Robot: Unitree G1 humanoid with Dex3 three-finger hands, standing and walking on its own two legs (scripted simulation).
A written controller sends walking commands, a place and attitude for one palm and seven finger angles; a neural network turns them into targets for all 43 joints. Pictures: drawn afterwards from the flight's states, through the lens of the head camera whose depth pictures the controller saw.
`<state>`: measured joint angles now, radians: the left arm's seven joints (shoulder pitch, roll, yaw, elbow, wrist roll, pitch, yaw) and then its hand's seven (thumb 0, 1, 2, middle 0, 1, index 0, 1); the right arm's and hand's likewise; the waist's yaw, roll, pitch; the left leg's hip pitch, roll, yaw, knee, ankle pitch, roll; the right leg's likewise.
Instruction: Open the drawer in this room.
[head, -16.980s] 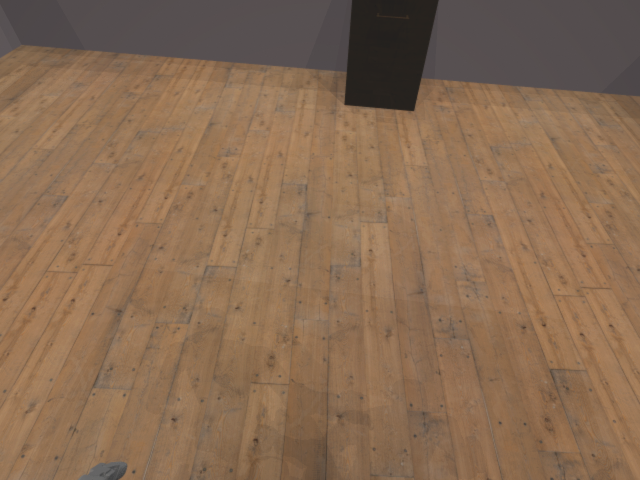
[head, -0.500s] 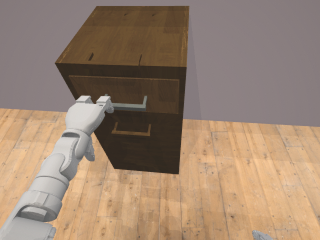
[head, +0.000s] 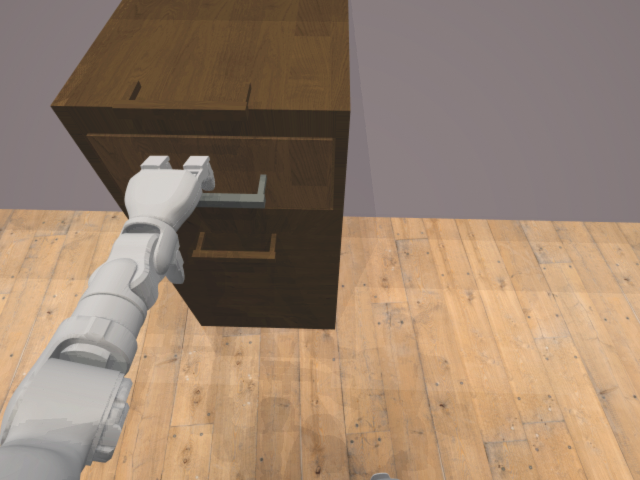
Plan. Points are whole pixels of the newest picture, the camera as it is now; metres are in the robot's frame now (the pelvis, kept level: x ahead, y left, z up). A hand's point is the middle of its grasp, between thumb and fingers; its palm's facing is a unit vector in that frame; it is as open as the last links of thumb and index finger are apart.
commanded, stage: move the hooked fingers above the handle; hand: left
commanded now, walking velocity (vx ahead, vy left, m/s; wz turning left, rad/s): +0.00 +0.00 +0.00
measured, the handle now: (216, 190) +0.56 +0.17 -0.03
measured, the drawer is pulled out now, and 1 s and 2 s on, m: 0.00 0.00 0.00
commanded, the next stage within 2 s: lower the fingers behind the handle in 1.50 s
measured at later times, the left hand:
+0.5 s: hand (207, 195) +0.51 +0.17 +0.02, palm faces -0.03 +0.01 -1.00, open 13.8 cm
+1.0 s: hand (201, 200) +0.50 +0.18 +0.02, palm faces -0.04 -0.01 -1.00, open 13.8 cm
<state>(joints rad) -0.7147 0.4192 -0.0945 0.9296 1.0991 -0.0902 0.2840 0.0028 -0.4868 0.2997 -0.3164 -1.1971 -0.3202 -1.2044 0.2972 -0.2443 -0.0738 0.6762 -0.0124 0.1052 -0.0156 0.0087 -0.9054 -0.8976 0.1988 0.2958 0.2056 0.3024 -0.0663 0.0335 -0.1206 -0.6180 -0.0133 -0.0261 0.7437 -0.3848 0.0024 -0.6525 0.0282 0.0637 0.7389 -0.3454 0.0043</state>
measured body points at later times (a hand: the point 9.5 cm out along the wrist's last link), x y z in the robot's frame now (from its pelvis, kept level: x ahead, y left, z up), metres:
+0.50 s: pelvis +0.00 +0.01 -0.02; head +0.10 +0.00 +0.42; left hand +0.51 +0.17 +0.07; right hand -0.02 -0.26 -0.15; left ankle -0.02 +0.12 -0.71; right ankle +0.00 -0.12 -0.71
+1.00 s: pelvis +0.01 +0.00 -0.01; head +0.11 +0.00 +0.42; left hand +0.50 +0.18 +0.07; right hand +0.02 -0.27 -0.14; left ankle -0.02 +0.12 -0.71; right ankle +0.00 -0.12 -0.71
